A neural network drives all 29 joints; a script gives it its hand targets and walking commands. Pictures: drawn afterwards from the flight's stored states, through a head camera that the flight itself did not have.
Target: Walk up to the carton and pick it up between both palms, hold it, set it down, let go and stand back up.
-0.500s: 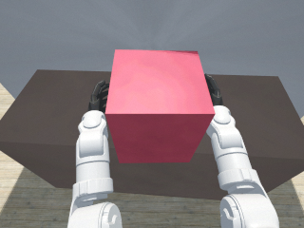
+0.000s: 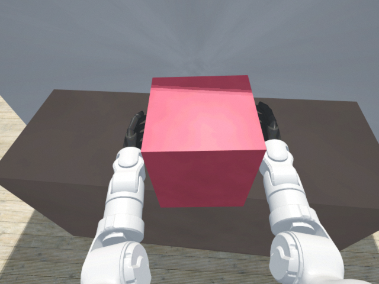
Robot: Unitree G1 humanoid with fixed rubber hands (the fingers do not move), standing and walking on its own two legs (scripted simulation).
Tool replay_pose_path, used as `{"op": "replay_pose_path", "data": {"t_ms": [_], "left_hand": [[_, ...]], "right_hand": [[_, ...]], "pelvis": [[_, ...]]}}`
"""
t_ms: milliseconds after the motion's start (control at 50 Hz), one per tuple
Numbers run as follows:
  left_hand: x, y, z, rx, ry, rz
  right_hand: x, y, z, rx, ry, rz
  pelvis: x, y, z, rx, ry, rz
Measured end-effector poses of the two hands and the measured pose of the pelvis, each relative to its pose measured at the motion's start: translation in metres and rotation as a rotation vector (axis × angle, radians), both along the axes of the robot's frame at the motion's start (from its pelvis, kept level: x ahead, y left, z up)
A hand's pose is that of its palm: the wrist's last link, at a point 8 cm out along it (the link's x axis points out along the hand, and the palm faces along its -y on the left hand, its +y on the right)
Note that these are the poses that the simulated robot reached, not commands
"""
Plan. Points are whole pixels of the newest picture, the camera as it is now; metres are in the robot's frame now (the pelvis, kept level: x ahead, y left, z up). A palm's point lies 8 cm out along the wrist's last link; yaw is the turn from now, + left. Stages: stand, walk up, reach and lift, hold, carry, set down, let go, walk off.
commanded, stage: set down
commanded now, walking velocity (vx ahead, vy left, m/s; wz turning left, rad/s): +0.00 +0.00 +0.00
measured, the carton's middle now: (200, 146) +0.40 -0.04 +0.04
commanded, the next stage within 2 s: none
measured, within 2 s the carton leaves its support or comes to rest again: rests again in 1.28 s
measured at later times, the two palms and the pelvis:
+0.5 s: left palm (138, 145) +0.42 +0.11 +0.05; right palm (265, 136) +0.41 -0.19 +0.05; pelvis +0.01 +0.00 +0.00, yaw +0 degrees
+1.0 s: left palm (140, 148) +0.42 +0.11 +0.03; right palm (263, 140) +0.41 -0.19 +0.04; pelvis +0.01 +0.00 +0.00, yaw -1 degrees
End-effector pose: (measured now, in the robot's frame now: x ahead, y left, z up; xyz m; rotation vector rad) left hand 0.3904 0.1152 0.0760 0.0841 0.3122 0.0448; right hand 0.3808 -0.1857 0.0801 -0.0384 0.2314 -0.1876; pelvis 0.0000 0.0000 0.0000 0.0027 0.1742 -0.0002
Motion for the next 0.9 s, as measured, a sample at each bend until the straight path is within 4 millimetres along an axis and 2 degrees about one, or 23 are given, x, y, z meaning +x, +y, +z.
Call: {"op": "replay_pose_path", "data": {"t_ms": [180, 540, 900], "left_hand": [[0.011, -0.008, -0.009, -0.003, 0.001, -0.007], [0.027, -0.004, -0.029, -0.006, 0.004, 0.003], [0.031, -0.006, -0.046, 0.0, 0.013, -0.013]], "right_hand": [[0.008, -0.008, -0.008, 0.002, 0.003, -0.009], [0.027, -0.004, -0.027, 0.0, 0.009, -0.001], [0.027, -0.005, -0.041, -0.003, 0.02, -0.015]], "pelvis": [[0.006, -0.001, -0.001, 0.0, 0.028, -0.012], [0.015, -0.002, -0.003, 0.001, 0.107, -0.006], [0.011, 0.003, -0.004, 0.0, 0.174, -0.019]]}}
